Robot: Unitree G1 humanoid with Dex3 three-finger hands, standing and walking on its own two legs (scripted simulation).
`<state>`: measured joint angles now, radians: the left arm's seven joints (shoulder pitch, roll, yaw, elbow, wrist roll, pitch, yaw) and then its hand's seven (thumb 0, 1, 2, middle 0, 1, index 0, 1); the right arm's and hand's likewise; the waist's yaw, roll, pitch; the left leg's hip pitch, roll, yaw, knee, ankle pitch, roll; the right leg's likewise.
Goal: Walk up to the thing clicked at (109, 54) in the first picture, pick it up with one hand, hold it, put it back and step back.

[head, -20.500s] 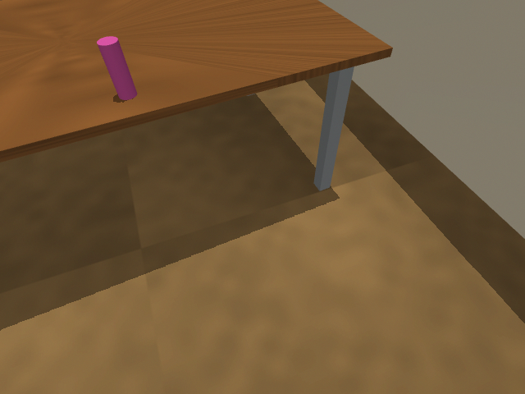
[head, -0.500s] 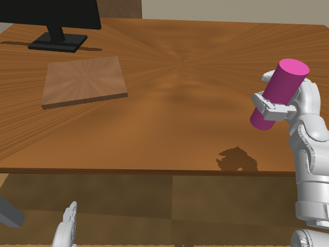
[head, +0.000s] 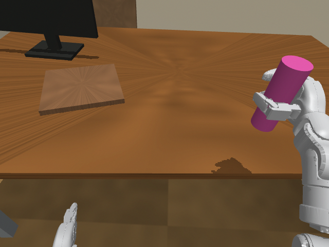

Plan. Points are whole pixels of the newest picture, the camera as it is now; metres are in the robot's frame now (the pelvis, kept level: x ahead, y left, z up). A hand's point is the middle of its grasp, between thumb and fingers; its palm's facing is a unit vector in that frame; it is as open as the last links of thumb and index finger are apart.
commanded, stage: lift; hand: right
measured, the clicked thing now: (277, 97) +0.36 -0.19 +0.24
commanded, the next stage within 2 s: hold in 0.08 s
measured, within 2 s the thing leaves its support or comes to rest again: neither
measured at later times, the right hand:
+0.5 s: hand (280, 95) +0.34 -0.18 +0.26, palm faces +0.13 +0.99 -0.02, open 7.3 cm
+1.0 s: hand (278, 88) +0.34 -0.17 +0.27, palm faces +0.11 +0.99 -0.02, open 7.3 cm
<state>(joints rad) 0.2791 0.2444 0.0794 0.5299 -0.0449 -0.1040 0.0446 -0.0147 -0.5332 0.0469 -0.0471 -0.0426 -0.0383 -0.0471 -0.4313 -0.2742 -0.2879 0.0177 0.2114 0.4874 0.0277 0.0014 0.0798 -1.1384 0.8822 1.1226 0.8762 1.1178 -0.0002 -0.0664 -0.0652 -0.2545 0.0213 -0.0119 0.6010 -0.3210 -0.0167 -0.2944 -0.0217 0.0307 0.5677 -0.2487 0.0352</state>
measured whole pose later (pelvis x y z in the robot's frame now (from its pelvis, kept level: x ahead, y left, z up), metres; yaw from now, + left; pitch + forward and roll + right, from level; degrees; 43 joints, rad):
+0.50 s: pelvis +0.00 +0.00 +0.00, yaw +0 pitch -2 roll +0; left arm 0.25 0.25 0.09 0.60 -0.05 -0.14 0.04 -0.02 -0.53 0.04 -0.05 -0.05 -0.05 -0.05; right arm -0.41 -0.28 -0.30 -0.10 0.23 0.60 0.04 0.00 0.08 -1.14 0.88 1.12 0.88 1.12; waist -0.01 -0.08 -0.07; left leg -0.23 0.02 -0.01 0.58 -0.31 -0.02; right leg -0.28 -0.02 0.03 0.55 -0.24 0.03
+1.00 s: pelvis +0.00 +0.00 +0.00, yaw +0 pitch -2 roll +0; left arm 0.25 0.26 0.09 0.61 -0.05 -0.17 0.04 -0.02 -0.53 0.05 -0.06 -0.05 -0.05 -0.05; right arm -0.44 -0.29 -0.32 -0.13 0.24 0.68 0.04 0.00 0.08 -1.14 0.88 1.12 0.88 1.11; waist -0.01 -0.09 -0.08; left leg -0.23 0.02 0.00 0.58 -0.32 -0.01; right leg -0.27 -0.02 0.04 0.54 -0.24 0.04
